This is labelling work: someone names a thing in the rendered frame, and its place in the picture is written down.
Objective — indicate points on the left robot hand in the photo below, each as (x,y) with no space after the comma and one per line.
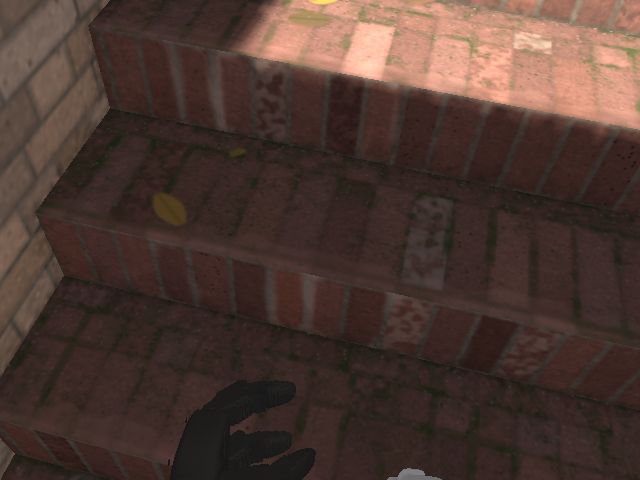
(207,451)

